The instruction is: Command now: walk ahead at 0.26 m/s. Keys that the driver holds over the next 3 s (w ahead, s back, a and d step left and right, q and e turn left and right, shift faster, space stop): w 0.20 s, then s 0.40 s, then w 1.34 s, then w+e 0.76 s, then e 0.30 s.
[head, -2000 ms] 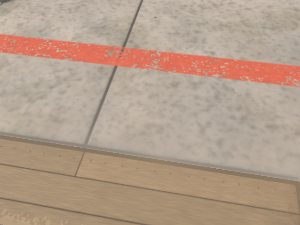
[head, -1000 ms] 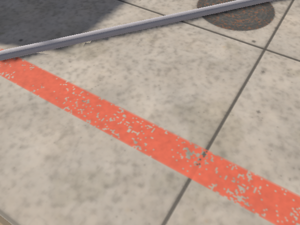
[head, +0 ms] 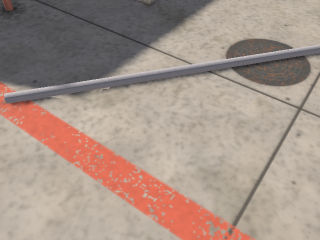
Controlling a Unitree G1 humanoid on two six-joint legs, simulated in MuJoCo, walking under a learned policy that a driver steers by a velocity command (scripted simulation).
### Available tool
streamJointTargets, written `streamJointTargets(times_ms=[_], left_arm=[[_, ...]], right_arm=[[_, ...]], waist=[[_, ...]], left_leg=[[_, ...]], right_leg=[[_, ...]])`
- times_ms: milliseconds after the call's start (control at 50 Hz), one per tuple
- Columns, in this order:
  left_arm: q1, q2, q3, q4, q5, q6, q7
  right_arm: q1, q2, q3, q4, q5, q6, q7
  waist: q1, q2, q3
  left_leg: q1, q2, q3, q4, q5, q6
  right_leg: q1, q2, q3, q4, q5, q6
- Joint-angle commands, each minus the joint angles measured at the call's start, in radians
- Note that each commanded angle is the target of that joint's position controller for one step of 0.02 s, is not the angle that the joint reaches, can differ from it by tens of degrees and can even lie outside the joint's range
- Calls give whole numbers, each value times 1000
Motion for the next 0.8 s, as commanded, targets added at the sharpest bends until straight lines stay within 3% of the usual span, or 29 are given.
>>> streamJointTargets(times_ms=[20, 80, 120, 140, 160, 180, 200, 220, 240, 260, 300, 340, 380, 440, 500, 520, 540, 560, 580, 600, 620, 640, 660, 680, 720, 760, 780, 800], left_arm=[[80, 144, 37, 5, 9, -25, -2], [79, 148, 44, 20, 7, -41, -10], [24, 141, 42, 13, -1, -44, -15], [1, 116, 32, 1, 0, -52, -20], [-5, 48, 13, -51, -11, -57, -29], [-60, 107, 32, -71, 9, -56, -31], [-102, 102, 36, -91, 15, -51, -37], [-112, 80, 30, -84, 10, -54, -43], [-86, 53, 28, -72, 8, -53, -41], [-48, 42, 27, -58, 16, -43, -36], [3, 30, 27, -38, 13, -23, -31], [-21, 21, 22, -43, -4, -7, -24], [-81, 18, 14, -56, -12, 0, -12], [-106, 39, 11, -57, -13, 2, 3], [-110, 58, 17, -63, 0, -4, 14], [-99, 89, 24, -64, 5, -11, 18], [-69, 156, 39, -69, 12, -20, 21], [-70, 197, 50, -79, -2, -8, 21], [-60, 123, 26, -88, -11, 1, 20], [-108, 141, 33, -98, -10, 12, 25], [-169, 118, 27, -109, 2, 22, 33], [-218, 89, 19, -113, 13, 30, 37], [-246, 70, 13, -106, 17, 37, 34], [-238, 91, 21, -93, 17, 43, 27], [-178, 148, 47, -64, 0, 50, 16], [-195, 179, 67, -62, -23, 59, 11], [-233, 171, 73, -75, -24, 63, 8], [-264, 125, 69, -96, -25, 63, 1]], right_arm=[[-157, -83, -19, -113, -6, -46, 18], [-138, -72, -26, -125, 8, -68, 28], [41, -57, -35, -70, 16, -75, 27], [213, -110, -59, -18, 7, -81, 16], [371, -226, -87, 3, -7, -82, 3], [374, -197, -75, 21, -2, -67, 4], [239, -177, -63, -15, -1, -61, 4], [137, -140, -50, -47, 3, -65, 6], [92, -114, -37, -56, 6, -73, 3], [79, -83, -23, -51, 9, -81, -1], [91, -59, -4, -34, 2, -93, -9], [72, -56, 15, -25, -2, -95, -17], [69, -73, 22, -17, -1, -85, -24], [97, -79, 22, 1, 8, -60, -32], [51, -93, 12, -4, 17, -31, -41], [60, -106, 3, -4, 16, -25, -42], [79, -111, -3, -21, 13, -22, -45], [183, -38, -2, -2, 28, -3, -46], [130, -57, -10, -13, 30, 23, -48], [78, -64, -18, -30, 19, 41, -48], [64, -37, -12, -24, 3, 52, -42], [69, -19, -7, -13, -4, 58, -34], [99, -3, 1, 1, -12, 57, -26], [126, -3, 3, 13, -16, 54, -21], [166, -28, -2, 33, -9, 44, -18], [245, -5, 4, 69, -5, 30, -15], [286, -4, 4, 87, -9, 25, -15], [334, -33, 2, 98, -18, 16, -22]], waist=[[29, -88, 267], [9, -81, 226], [-84, -58, 169], [-157, 36, 86], [-196, 291, -16], [-178, 251, -7], [-106, 128, 73], [-71, 51, 122], [-28, 21, 133], [0, 29, 117], [30, 49, 68], [50, 90, 56], [31, 141, 42], [1, 157, 13], [20, 101, 41], [23, 52, 37], [7, -24, -15], [-17, -192, -100], [28, -200, -164], [8, -151, -122], [-19, -79, -107], [-46, -73, -52], [-69, -111, -19], [-72, -164, 5], [-64, -147, 3], [-103, -89, 22], [-125, -63, 76], [-140, 62, 112]], left_leg=[[-298, 60, 3, 96, -55, 6], [-192, 43, 46, 4, -29, 6], [158, -20, 77, -123, 48, 21], [405, 37, -44, -175, 15, 53], [569, 319, -503, -361, -238, 153], [487, 418, -728, -468, -232, 207], [391, 404, -603, -441, -258, 193], [282, 373, -488, -447, -42, 176], [211, 334, -369, -442, 219, 149], [177, 303, -266, -424, 491, 130], [156, 261, -122, -364, 904, 116], [142, 216, -31, -331, 1058, 90], [158, 190, 7, -299, 1103, 72], [202, 208, -9, -243, 1080, 82], [178, 218, -39, -135, 957, 76], [148, 192, -42, -81, 836, 46], [90, 135, -22, 12, 549, 15], [48, 2, 42, 209, 31, -22], [34, -34, -16, 362, -325, -32], [12, -34, -59, 487, -352, -41], [34, -6, -99, 489, -295, -44], [56, 25, -99, 416, -235, -48], [84, 31, -70, 303, -203, -56], [93, 5, -17, 210, -237, -64], [152, -31, 34, 99, -253, -51], [283, -34, 67, -104, -104, -7], [333, -35, 63, -233, -82, 26], [385, 50, -76, -398, -230, 62]], right_leg=[[-40, -342, 345, -294, -152, -195], [-20, -296, 235, -218, 76, -167], [-207, -222, 124, -65, 253, -116], [-348, -156, 41, 159, 354, -77], [-565, -10, -87, 539, 106, -13], [-648, 23, 11, 743, -161, -32], [-685, -50, 65, 820, -96, -54], [-653, -78, 69, 802, -7, -53], [-585, -97, 62, 755, 33, -43], [-519, -101, 47, 721, 39, -22], [-431, -68, 20, 678, 58, 9], [-388, -48, 9, 516, 109, 26], [-344, -22, -19, 355, 162, 27], [-299, -11, -35, 269, 223, 14], [-239, -21, -32, 115, 302, -11], [-176, -59, 7, 36, 509, -18], [-78, -170, 110, 73, 957, -43], [-36, -351, 249, 87, 1380, -220], [-66, -439, 356, 6, 1326, -306], [-144, -415, 324, -31, 1125, -317], [-231, -351, 274, -77, 742, -281], [-335, -293, 232, -146, 352, -226], [-387, -231, 203, -215, 17, -171], [-385, -203, 204, -256, -127, -140], [-366, -213, 226, -291, -213, -129], [-427, -199, 206, -283, -288, -96], [-490, -165, 170, -232, -312, -60], [-596, -97, 94, -60, -322, -13]])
